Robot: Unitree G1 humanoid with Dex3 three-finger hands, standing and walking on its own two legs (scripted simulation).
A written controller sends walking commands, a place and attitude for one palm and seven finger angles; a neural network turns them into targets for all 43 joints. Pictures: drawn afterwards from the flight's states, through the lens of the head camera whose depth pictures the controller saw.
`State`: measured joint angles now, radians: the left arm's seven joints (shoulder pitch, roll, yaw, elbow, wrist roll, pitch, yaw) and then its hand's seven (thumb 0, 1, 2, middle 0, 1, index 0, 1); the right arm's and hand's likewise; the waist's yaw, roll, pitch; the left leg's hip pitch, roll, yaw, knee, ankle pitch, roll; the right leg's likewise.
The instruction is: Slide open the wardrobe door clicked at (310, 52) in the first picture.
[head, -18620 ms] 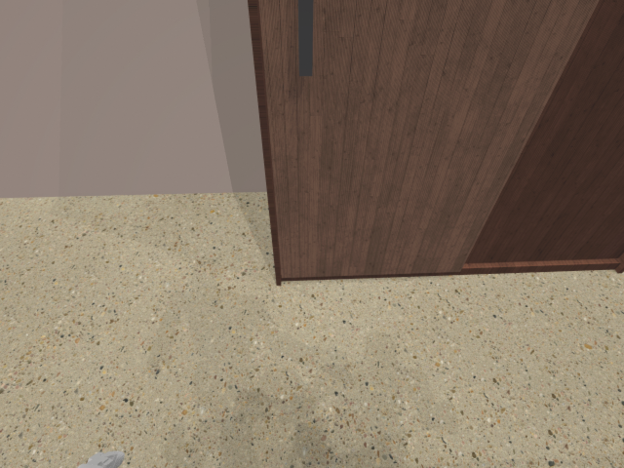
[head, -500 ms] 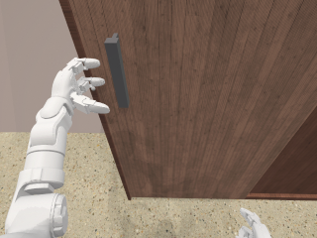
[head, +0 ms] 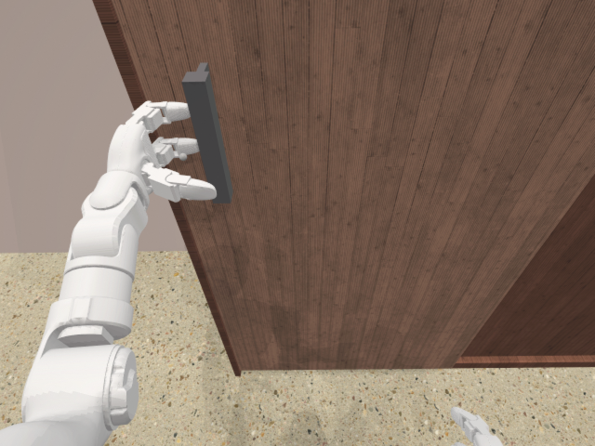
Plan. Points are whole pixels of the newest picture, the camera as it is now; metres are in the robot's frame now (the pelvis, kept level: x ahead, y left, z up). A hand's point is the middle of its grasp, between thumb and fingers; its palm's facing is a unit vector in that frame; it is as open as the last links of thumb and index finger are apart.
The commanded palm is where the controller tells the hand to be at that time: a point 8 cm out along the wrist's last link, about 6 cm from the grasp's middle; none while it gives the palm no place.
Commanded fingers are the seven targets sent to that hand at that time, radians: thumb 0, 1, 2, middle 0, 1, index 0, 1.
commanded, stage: feel for the door with the fingertips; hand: left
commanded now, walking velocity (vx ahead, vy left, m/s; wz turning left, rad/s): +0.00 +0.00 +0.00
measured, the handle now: (213, 137) +0.48 +0.15 +0.19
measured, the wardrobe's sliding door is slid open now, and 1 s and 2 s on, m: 0.00 0.00 0.00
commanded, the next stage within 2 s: slide the fingers in behind the handle in 0.32 s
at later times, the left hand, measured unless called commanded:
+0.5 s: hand (186, 153) +0.43 +0.18 +0.20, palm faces +0.06 -1.00 -0.01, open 13.7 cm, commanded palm +0.40 +0.22 +0.20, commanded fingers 0.00 -0.50 0.30 -0.30 -1.20 -0.30 -1.20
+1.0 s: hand (206, 155) +0.43 +0.15 +0.20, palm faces +0.05 -1.00 +0.00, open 13.9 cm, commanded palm +0.40 +0.21 +0.20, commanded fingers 0.00 -0.50 0.30 -0.30 -1.20 -0.30 -1.20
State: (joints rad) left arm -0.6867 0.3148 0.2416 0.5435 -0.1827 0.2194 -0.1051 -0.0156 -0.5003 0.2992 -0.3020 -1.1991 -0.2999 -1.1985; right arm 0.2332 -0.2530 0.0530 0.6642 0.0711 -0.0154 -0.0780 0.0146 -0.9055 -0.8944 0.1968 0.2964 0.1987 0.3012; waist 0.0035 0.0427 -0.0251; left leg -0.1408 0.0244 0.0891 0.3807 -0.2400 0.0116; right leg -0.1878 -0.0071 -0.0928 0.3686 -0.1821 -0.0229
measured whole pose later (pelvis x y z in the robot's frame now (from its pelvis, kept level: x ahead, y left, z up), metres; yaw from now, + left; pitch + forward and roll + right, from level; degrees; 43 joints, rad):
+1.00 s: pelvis +0.00 +0.00 +0.00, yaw +0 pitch +1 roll +0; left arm -0.76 0.26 0.21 0.64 -0.16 0.16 -0.06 -0.02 -0.50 0.30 -0.31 -1.21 -0.31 -1.21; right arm 0.24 -0.25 0.05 0.68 0.06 -0.04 -0.07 0.01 -0.91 -0.89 0.20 0.30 0.20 0.30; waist 0.00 0.04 -0.02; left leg -0.17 0.02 0.09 0.39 -0.24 0.02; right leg -0.21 -0.01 -0.09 0.38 -0.18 -0.02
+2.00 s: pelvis -0.01 +0.00 +0.00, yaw +0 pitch +1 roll +0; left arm -0.78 0.34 0.26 0.72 -0.16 0.13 -0.12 -0.02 -0.50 0.30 -0.36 -1.23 -0.38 -1.23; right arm 0.27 -0.26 0.05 0.67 0.07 -0.03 -0.08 0.01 -0.91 -0.89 0.20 0.30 0.20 0.30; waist -0.02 0.04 -0.02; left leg -0.18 0.03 0.09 0.39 -0.23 0.01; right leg -0.22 0.00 -0.08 0.37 -0.17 -0.03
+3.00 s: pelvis +0.01 +0.01 +0.00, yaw +1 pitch +1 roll -1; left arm -0.66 0.38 0.26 0.54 -0.20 0.22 -0.19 -0.02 -0.50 0.30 -0.30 -1.20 -0.30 -1.20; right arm 0.22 -0.26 0.06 0.65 0.08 -0.02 -0.08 0.01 -0.91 -0.89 0.20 0.30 0.20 0.30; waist 0.01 0.04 -0.03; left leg -0.15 0.01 0.07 0.40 -0.26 0.02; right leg -0.19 -0.02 -0.10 0.38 -0.20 -0.01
